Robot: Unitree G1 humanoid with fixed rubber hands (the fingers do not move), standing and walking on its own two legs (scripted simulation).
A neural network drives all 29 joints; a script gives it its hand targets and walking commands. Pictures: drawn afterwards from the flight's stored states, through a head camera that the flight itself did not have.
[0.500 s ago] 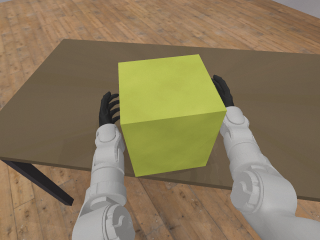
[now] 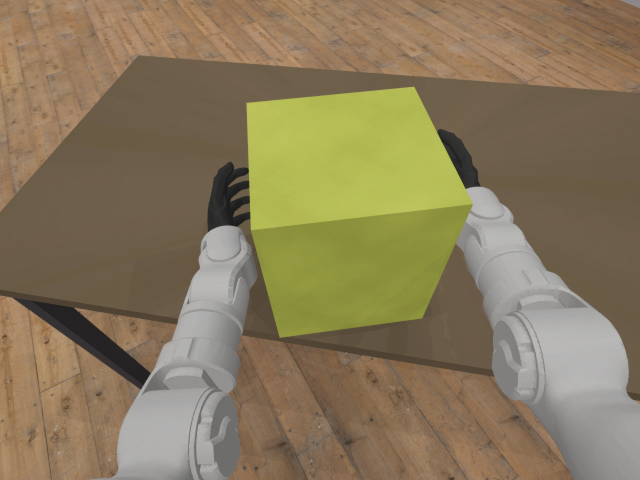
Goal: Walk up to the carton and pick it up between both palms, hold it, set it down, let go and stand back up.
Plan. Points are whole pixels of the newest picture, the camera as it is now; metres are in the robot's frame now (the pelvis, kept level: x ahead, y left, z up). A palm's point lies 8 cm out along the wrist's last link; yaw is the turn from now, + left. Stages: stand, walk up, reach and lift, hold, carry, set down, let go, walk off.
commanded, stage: set down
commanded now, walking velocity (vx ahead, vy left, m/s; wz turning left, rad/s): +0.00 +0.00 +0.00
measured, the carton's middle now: (342, 220) +0.45 +0.05 +0.06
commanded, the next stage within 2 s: none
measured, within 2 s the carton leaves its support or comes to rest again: neither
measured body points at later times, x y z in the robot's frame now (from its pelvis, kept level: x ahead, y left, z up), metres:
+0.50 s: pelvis -0.02 -0.01 -0.01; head +0.08 -0.03 +0.43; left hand +0.40 +0.22 +0.05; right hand +0.50 -0.15 +0.08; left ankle +0.02 +0.16 -0.74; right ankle +0.01 -0.08 -0.74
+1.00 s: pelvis -0.03 +0.00 -0.01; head +0.04 +0.00 +0.44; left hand +0.35 +0.22 +0.07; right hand +0.44 -0.16 +0.08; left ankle +0.02 +0.16 -0.74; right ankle +0.01 -0.08 -0.74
